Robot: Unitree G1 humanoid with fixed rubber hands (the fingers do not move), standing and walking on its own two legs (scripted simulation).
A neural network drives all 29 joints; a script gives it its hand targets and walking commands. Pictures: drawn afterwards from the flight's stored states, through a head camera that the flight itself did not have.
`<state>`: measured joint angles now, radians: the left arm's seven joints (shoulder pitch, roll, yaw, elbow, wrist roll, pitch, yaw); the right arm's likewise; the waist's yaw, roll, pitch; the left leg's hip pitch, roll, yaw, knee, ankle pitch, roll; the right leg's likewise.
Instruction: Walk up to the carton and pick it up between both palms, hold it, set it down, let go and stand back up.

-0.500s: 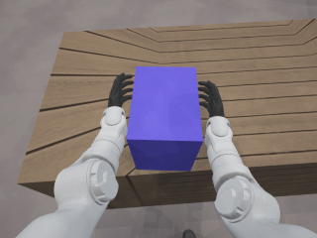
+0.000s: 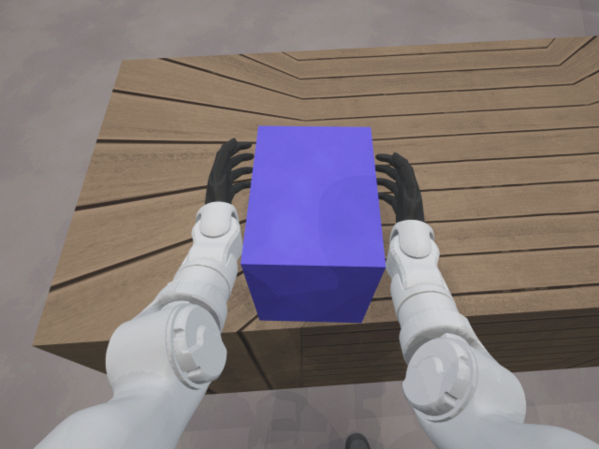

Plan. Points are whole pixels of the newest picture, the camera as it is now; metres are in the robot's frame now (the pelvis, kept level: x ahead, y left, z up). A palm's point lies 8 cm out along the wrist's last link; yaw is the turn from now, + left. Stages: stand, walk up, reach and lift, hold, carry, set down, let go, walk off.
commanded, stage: reach and lift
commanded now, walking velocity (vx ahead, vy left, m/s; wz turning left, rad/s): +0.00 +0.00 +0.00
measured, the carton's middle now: (312, 228) +0.43 -0.02 -0.01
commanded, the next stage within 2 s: none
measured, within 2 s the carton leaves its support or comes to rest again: leaves its support in 0.68 s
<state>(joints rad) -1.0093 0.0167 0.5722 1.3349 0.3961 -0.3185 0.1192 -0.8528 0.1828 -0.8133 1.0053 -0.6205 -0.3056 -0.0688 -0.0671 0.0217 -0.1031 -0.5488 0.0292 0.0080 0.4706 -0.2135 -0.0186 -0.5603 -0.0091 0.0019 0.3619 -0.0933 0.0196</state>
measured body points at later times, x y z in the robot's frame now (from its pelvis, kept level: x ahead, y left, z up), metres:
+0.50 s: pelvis +0.00 +0.00 +0.00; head +0.09 +0.00 +0.44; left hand +0.47 +0.10 +0.05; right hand +0.42 -0.15 +0.04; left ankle -0.01 +0.12 -0.74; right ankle +0.03 -0.14 -0.74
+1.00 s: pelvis +0.00 +0.00 +0.00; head +0.06 +0.00 +0.45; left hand +0.45 +0.11 +0.06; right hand +0.42 -0.14 +0.06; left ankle -0.01 +0.12 -0.74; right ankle +0.03 -0.14 -0.74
